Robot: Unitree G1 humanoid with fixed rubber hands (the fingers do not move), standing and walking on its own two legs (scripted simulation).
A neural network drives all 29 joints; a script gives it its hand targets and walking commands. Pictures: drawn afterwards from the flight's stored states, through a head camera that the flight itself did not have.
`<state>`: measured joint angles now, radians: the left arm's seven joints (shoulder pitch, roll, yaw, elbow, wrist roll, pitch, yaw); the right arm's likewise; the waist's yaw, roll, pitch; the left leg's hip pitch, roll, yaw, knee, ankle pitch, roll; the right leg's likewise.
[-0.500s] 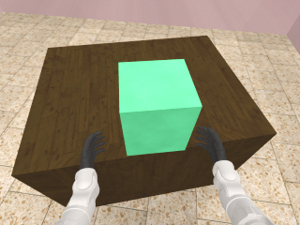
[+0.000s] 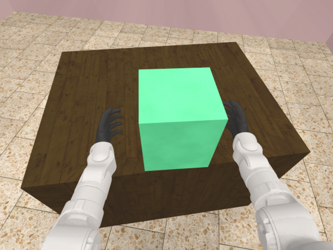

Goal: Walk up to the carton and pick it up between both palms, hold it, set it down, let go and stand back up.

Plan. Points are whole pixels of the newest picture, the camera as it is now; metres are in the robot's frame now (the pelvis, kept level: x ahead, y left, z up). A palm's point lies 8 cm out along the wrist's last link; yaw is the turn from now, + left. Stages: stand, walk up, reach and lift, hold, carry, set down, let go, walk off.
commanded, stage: reach and lift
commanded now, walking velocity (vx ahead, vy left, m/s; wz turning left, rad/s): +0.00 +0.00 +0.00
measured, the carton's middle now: (175, 121) +0.47 -0.02 -0.01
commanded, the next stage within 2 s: none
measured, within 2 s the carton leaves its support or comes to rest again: neither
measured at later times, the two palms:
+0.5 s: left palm (102, 108) +0.41 +0.17 +0.10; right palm (239, 99) +0.44 -0.17 +0.11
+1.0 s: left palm (103, 95) +0.45 +0.18 +0.11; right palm (236, 86) +0.48 -0.17 +0.13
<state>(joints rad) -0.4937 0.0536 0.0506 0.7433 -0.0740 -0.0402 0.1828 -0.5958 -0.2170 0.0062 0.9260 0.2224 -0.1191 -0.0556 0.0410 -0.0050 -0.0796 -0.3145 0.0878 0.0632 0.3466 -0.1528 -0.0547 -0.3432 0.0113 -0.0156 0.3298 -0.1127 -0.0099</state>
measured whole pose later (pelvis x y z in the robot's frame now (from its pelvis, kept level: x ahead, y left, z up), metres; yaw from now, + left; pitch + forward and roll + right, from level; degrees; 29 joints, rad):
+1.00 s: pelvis +0.01 +0.01 +0.00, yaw +0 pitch +13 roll -1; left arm -0.95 0.14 0.06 1.03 -0.16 0.07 0.17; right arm -1.07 -0.31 0.05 1.24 0.30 0.02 -0.08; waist 0.05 0.02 -0.13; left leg -0.41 0.09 0.05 0.33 -0.14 -0.05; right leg -0.40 0.01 -0.02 0.23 -0.06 0.00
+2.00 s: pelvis +0.02 -0.01 +0.00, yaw +3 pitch +28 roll +0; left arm -0.80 -0.06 0.57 1.01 0.36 -0.35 0.09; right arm -0.84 0.06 -0.58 0.87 -0.52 -0.26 0.00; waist -0.04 0.07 -0.15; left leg -0.61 0.08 0.02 0.12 0.01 -0.04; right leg -0.62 0.01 -0.07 0.11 0.02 -0.02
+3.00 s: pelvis +0.02 +0.00 +0.00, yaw +3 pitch +27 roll +0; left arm -0.77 -0.08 0.55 1.01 0.39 -0.35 0.12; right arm -0.80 0.05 -0.60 0.90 -0.52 -0.32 0.01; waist -0.05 0.07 -0.15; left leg -0.56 0.07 0.02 0.10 0.00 -0.05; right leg -0.56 0.00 -0.06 0.07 0.03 -0.01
